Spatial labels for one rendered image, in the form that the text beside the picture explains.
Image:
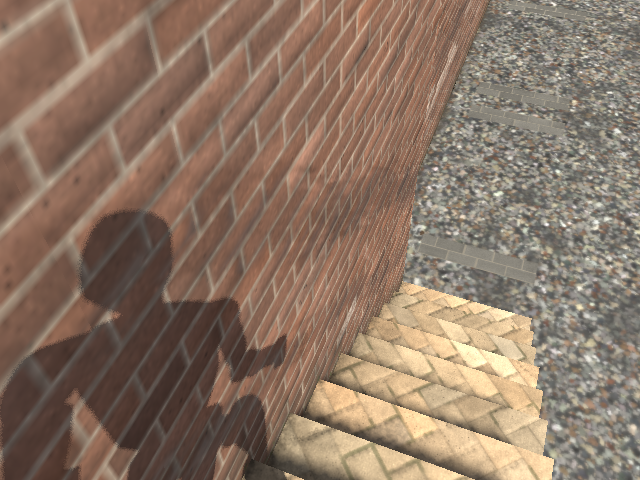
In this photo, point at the stairs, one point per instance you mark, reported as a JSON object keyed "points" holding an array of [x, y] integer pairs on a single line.
{"points": [[439, 388]]}

